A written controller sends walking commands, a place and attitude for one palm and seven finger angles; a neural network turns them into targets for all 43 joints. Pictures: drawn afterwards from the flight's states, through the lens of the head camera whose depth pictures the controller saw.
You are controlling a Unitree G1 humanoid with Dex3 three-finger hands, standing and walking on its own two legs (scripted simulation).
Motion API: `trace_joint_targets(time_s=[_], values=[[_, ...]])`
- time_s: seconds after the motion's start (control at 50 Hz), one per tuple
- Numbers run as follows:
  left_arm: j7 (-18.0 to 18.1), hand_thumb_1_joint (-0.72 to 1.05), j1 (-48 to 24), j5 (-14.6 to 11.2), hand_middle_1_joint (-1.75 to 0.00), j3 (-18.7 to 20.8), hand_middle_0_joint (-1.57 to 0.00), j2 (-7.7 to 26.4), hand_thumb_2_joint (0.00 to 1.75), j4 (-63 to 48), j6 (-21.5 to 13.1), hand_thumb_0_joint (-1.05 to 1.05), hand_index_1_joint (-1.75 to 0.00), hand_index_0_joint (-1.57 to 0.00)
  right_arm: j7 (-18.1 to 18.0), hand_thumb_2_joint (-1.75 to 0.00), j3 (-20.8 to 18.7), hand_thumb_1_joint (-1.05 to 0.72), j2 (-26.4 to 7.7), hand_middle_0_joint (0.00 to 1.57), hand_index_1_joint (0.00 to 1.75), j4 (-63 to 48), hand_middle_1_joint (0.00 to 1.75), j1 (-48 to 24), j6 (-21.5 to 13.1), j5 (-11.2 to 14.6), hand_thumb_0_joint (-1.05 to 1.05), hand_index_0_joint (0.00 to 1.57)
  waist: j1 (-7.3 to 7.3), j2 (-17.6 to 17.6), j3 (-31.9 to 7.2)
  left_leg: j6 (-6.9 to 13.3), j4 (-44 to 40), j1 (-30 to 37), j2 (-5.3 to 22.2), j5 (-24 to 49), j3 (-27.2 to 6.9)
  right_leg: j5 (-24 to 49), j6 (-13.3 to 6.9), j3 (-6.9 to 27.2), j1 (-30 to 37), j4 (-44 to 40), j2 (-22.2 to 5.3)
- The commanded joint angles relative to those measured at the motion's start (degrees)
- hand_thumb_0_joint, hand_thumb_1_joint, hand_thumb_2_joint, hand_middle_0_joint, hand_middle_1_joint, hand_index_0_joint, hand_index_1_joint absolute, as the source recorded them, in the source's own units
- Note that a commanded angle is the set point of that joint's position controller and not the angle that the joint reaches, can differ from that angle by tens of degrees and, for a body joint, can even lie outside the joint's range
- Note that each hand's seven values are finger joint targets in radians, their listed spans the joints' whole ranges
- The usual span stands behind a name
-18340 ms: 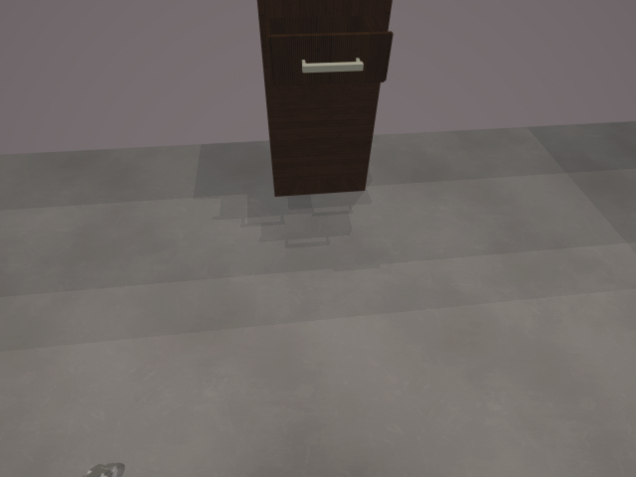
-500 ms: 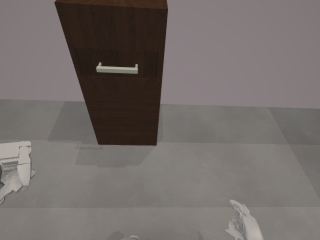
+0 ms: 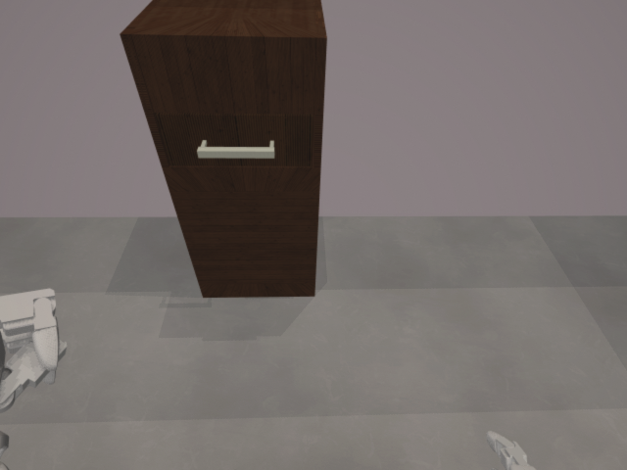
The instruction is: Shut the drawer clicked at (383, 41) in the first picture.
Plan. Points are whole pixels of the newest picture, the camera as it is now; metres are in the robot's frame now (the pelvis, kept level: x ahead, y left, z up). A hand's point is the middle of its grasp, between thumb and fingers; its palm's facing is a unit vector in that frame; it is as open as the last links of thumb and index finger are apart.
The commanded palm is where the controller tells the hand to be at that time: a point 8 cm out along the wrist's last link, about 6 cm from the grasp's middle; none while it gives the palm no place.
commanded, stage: stop stepping back and stand still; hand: left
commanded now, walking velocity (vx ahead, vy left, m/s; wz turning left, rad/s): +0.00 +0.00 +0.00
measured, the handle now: (237, 148) +0.86 +0.24 -0.07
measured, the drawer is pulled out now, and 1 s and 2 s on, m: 0.00 0.00 0.00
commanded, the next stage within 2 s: let the arm hang, fingers relaxed in 0.42 s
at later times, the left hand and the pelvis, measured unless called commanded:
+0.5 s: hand (19, 368) +0.17 +0.27 +0.16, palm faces +0.38 -0.82 -0.42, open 3.3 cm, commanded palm none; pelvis -0.02 +0.03 +0.01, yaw +0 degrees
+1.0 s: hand out of the picture -0.08 +0.24 -0.17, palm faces +0.03 -0.97 -0.25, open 4.2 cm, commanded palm none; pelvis -0.04 +0.03 +0.01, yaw +1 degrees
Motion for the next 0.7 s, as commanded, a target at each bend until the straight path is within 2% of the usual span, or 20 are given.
trace_joint_targets(time_s=[0.0,0.06,0.14,0.18,0.22,0.28,0.32,0.36,0.48,0.5,0.52,0.54,0.58,0.62,0.66,0.68], values=[[0.3,0.9,-1.5,-0.4,-1.6,6.7,-1.4,10.7,0.9,-14.7,-4.2,0.0,-1.6,-1.4,0.0,-0.9,-1.1,-0.9,-4.7,0.2,0.3,-11.4,0.3,-7.4,-4.4,-0.2,0.0,0.2,-0.13,1.9,-3.7,3.0,-5.4,5.8,4.4,17.2,-3.6,16.0,1.6,4.0,-1.3,-5.0,-3.2],[0.2,0.9,1.1,-0.8,-1.6,6.7,-1.4,10.0,0.9,-14.5,-4.2,0.0,-1.6,-1.4,0.3,-0.9,-1.2,-0.9,-4.6,0.2,0.3,-12.1,0.3,-7.7,-4.4,-0.2,0.0,0.2,-0.07,2.4,-4.7,2.7,-5.7,5.6,4.0,15.1,-3.3,15.5,1.4,4.3,-0.3,-6.0,-3.4],[0.2,0.9,2.9,-1.3,-1.6,7.1,-1.4,9.8,0.9,-13.1,-3.7,0.0,-1.6,-1.4,0.6,-0.9,-1.1,-0.9,-4.6,0.2,0.3,-12.7,0.3,-8.0,-3.7,-0.3,0.0,0.2,-0.21,3.4,-3.5,2.2,-6.7,4.5,3.4,10.7,-3.4,12.3,1.0,4.8,-1.1,-8.2,-3.4],[0.2,0.9,2.5,-1.4,-1.6,6.9,-1.4,9.6,0.9,-12.8,-3.5,0.0,-1.6,-1.4,0.5,-0.9,-0.9,-0.9,-4.3,0.2,0.3,-12.8,0.3,-8.2,-3.3,-0.4,0.0,0.2,-0.32,2.7,-2.9,2.2,-7.5,4.4,3.4,8.4,-3.6,10.9,1.1,4.8,-1.8,-9.0,-3.2],[0.1,0.9,1.3,-1.4,-1.6,6.1,-1.4,9.1,0.9,-13.4,-3.3,0.0,-1.6,-1.4,0.4,-0.9,-0.7,-0.9,-4.3,0.2,0.3,-13.1,0.3,-8.5,-3.1,-0.4,0.0,0.2,-0.38,4.2,-2.5,2.1,-8.8,4.6,3.5,6.1,-3.7,9.2,1.2,4.4,-2.2,-9.3,-2.9],[0.2,0.9,0.6,-1.3,-1.6,6.1,-1.4,9.3,0.9,-13.1,-3.0,0.0,-1.6,-1.4,0.0,-0.9,-0.6,-0.9,-4.2,0.2,0.3,-13.1,0.3,-8.6,-3.0,-0.5,0.0,0.2,-0.27,3.1,-2.4,2.1,-9.8,4.4,3.4,3.7,-3.9,8.1,1.4,4.3,-1.9,-10.1,-2.7],[0.2,0.9,-0.6,-1.1,-1.6,5.3,-1.4,8.8,0.9,-13.5,-2.8,0.0,-1.6,-1.4,0.0,-0.9,-0.6,-0.9,-4.4,0.2,0.3,-13.2,0.3,-8.8,-3.1,-0.5,0.0,0.2,-0.33,4.0,-1.8,2.0,-11.0,4.2,3.4,1.6,-4.4,6.4,1.5,3.7,-2.2,-10.4,-2.3],[0.4,0.9,-0.7,-0.9,-1.6,5.5,-1.4,9.3,0.9,-14.3,-2.8,0.0,-1.6,-1.4,-0.2,-0.9,-0.5,-0.9,-4.2,0.2,0.3,-13.3,0.3,-9.3,-3.2,-0.5,0.0,0.2,-0.22,4.8,-1.8,2.1,-11.6,3.9,3.4,0.3,-4.6,5.8,1.5,3.5,-1.8,-10.6,-2.4],[0.5,0.9,0.6,-0.9,-1.6,5.3,-1.4,8.9,0.9,-13.3,-2.7,0.0,-1.6,-1.4,-0.1,-0.9,-0.8,-0.9,-4.4,0.2,0.3,-13.0,0.3,-9.1,-3.2,-0.5,0.0,0.2,-0.19,3.3,-1.9,1.7,-10.9,4.0,2.7,0.7,-4.1,5.9,1.4,3.6,-1.6,-12.0,-2.7],[-7.9,0.9,-7.2,4.2,-1.6,-14.5,-1.4,3.6,0.9,35.4,6.1,0.0,-1.6,-1.4,5.7,-0.9,-4.7,-0.9,-17.3,0.2,0.3,2.3,0.3,-11.1,-4.8,-0.2,0.0,0.2,-1.95,5.2,2.2,2.8,-0.9,-1.8,4.8,12.6,-6.2,13.7,0.1,2.2,-8.1,-2.7,-7.0],[-8.7,0.9,-7.3,3.2,-1.56,-12.9,-1.36,3.4,0.9,36.6,10.2,0.0,-1.56,-1.36,6.0,-0.9,-4.4,-0.9,-12.9,0.2,0.3,1.4,0.3,-6.9,-0.4,0.7,0.0,0.2,-1.11,4.2,-2.7,2.2,-1.0,2.0,4.5,14.9,-4.7,11.7,0.4,4.6,-7.0,-3.9,-6.7],[-8.8,0.9,-8.8,3.5,-1.51,-14.0,-1.32,1.9,0.9,38.3,10.7,0.0,-1.51,-1.32,6.0,-0.9,-3.9,-0.9,-11.5,0.2,0.3,1.4,0.3,-5.3,0.7,0.0,0.0,0.2,-0.92,0.1,-4.2,2.8,-0.6,2.1,5.4,15.1,-5.8,8.2,0.2,3.5,-7.1,-2.4,-5.6],[-8.8,0.9,-11.9,3.4,-1.43,-14.6,-1.24,2.2,0.9,44.1,11.3,0.0,-1.43,-1.24,5.8,-0.9,-2.6,-0.9,-11.5,0.2,0.3,1.1,0.3,-6.2,2.5,-0.7,0.0,0.2,-0.3,-5.0,-2.3,4.4,-3.8,-1.9,5.8,7.7,-9.0,1.9,0.0,3.2,-5.5,-2.4,-4.3],[-8.8,0.9,-15.3,3.5,-1.34,-15.1,-1.16,3.5,0.9,51.8,11.6,0.0,-1.34,-1.16,5.8,-0.9,-2.4,-0.9,-12.0,0.2,0.3,2.7,0.3,-7.1,3.6,-1.4,0.0,0.2,-0.04,-7.8,0.0,4.3,-5.5,-3.4,4.7,2.4,-9.2,-0.2,-0.9,4.6,-5.1,-4.6,-5.1],[-8.5,0.9,-17.3,3.1,-1.25,-16.0,-1.08,3.7,0.9,60.2,12.2,0.0,-1.25,-1.08,5.9,-0.9,-2.0,-0.9,-11.1,0.2,0.3,4.9,0.3,-7.4,4.8,-1.8,0.0,0.2,0.1,-3.4,2.5,3.8,-7.7,-3.2,4.0,0.3,-8.8,-2.4,-1.4,5.4,-5.9,-5.7,-5.6],[-8.4,0.9,-17.8,3.0,-1.21,-16.5,-1.04,3.7,0.9,64.1,12.2,0.0,-1.21,-1.04,5.9,-0.9,-1.6,-0.9,-10.4,0.2,0.3,6.2,0.3,-7.3,5.2,-1.9,0.0,0.2,0.13,-1.0,2.6,3.5,-8.7,-2.9,3.8,-0.4,-8.5,-2.4,-1.3,5.7,-5.1,-6.4,-5.7]])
